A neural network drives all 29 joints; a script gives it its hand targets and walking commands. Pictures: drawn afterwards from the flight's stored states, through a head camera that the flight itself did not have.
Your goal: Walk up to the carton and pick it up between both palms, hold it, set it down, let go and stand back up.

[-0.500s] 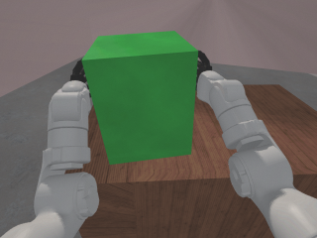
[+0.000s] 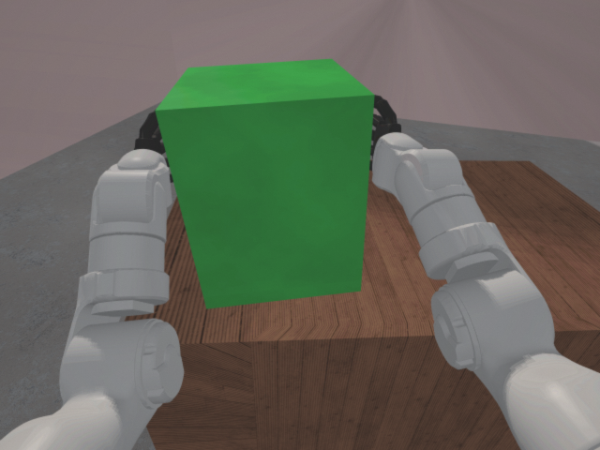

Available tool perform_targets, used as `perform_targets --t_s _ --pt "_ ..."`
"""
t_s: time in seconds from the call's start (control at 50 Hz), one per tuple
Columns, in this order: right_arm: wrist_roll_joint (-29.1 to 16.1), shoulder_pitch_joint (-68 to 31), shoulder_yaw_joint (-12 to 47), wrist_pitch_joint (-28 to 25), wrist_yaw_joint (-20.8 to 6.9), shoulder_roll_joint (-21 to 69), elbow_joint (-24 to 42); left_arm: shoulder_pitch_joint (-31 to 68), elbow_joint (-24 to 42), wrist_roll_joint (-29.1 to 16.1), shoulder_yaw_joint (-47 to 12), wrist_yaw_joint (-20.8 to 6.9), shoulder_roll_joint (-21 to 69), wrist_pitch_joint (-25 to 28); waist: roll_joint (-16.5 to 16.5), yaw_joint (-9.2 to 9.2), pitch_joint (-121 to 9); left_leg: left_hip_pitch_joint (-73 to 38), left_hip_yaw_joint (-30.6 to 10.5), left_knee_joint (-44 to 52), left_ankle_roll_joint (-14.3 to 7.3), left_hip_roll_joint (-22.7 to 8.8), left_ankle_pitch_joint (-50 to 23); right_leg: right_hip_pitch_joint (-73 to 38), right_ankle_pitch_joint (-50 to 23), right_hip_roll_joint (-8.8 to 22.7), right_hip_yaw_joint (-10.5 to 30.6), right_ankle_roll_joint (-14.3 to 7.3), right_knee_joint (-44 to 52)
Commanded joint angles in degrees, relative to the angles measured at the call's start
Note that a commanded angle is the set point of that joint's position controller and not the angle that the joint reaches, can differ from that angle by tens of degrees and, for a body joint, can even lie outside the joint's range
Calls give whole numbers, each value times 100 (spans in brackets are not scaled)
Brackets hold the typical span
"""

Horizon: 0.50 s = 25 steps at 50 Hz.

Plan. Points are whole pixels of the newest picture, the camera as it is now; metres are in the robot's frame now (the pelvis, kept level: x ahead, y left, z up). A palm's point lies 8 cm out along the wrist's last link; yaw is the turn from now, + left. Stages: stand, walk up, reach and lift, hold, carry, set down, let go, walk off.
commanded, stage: hold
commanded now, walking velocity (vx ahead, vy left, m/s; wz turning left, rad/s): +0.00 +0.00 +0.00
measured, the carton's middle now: (272, 176) +0.40 +0.01 +0.25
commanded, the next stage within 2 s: none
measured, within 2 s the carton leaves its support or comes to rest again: neither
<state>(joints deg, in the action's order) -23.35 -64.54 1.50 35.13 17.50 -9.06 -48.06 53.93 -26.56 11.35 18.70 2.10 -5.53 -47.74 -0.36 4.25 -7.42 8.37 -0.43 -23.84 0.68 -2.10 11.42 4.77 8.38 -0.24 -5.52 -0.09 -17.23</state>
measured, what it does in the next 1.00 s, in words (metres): stands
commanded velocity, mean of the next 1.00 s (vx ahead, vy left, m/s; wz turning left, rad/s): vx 0.00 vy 0.00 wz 0.00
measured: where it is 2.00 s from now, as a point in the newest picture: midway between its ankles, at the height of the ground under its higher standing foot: outside the picture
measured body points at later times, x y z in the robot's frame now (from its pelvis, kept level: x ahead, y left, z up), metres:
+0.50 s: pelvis +0.00 +0.00 +0.00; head -0.08 +0.01 +0.44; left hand +0.40 +0.16 +0.28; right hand +0.40 -0.14 +0.29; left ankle +0.02 +0.12 -0.75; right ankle +0.02 -0.12 -0.75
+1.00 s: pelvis +0.00 +0.00 +0.00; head -0.08 +0.01 +0.44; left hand +0.40 +0.16 +0.27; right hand +0.40 -0.13 +0.29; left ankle +0.02 +0.12 -0.75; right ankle +0.02 -0.12 -0.75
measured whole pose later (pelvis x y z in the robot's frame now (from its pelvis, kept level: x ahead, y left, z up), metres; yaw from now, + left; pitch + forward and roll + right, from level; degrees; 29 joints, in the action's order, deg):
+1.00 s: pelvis +0.00 +0.00 +0.00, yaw +0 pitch -5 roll -2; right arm -23.6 -63.3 1.6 35.7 17.8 -8.9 -45.9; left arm 52.6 -24.0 11.5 19.0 2.2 -4.9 -48.4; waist -0.4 4.2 -6.9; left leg 7.6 -0.4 -24.0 0.7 -2.2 11.9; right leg 3.9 8.7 -0.4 -5.3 -0.1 -17.1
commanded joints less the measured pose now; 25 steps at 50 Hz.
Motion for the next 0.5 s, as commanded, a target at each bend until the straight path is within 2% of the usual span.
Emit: perform_targets --t_s 0.0,0.04,0.08,0.12,0.14,0.2,0.26,0.28,0.32,0.34,0.42,0.48 --pt "-901 -4556 1109 -142 -738 4256 2040 5304 1165 -1079 -1963 -779 3542 510 -201 -26 -2255 -266 -140 334 238 467 -1339 -998 -1235 -421 421 337 33" --pt "-939 -4635 1144 -156 -742 4277 2151 5411 1269 -1135 -2081 -770 3612 523 -260 10 -2370 -263 -143 348 254 459 -1235 -1038 -1107 -441 444 332 36" --pt "-844 -4514 996 -125 -748 4164 1935 5377 1186 -1096 -2106 -770 3626 490 -375 73 -2079 -224 -155 368 269 431 -1156 -860 -986 -420 446 296 73" --pt "-843 -4431 963 -112 -752 4186 1913 5353 1181 -1119 -2064 -784 3594 485 -318 100 -2109 -223 -150 366 280 437 -1154 -875 -995 -423 434 298 64" --pt "-884 -4491 1027 -111 -770 4227 1930 5415 1315 -1149 -2106 -779 3645 512 -328 36 -2211 -200 -176 359 294 410 -1231 -909 -1043 -440 429 288 18" --pt "-944 -4475 1096 -99 -751 4116 2040 5278 1310 -1154 -2152 -777 3637 484 -357 94 -2272 -330 -180 275 325 429 -1541 -1002 -1364 -453 437 291 -3" --pt "-964 -4426 1077 -88 -739 4104 2030 5325 1373 -1144 -2179 -786 3647 462 -432 137 -2208 -326 -195 310 337 424 -1481 -973 -1250 -435 449 283 15" --pt "-959 -4369 1065 -72 -739 4127 1950 5310 1349 -1106 -2129 -784 3626 458 -455 100 -2073 -262 -169 300 346 435 -1465 -919 -1224 -453 429 288 28" --pt "-955 -4468 1108 -73 -749 4167 1997 5218 1257 -1046 -2033 -806 3576 428 -300 -4 -2084 -190 -127 325 304 463 -1384 -1031 -1200 -436 430 328 42" --pt "-938 -4433 1082 -67 -747 4198 2018 5221 1219 -1044 -2041 -808 3589 425 -279 44 -2049 -147 -141 359 277 444 -1379 -1031 -1242 -429 455 328 36" --pt "-992 -4611 1202 -120 -722 4274 2370 5300 1446 -1134 -2154 -790 3636 461 -250 13 -2438 -373 -130 257 303 484 -1520 -1073 -1446 -450 450 347 -8" --pt "-947 -4468 1163 -85 -699 4233 2185 5242 1335 -1116 -2113 -799 3609 457 -248 42 -2236 -289 -146 314 287 453 -1380 -1005 -1322 -436 456 323 10"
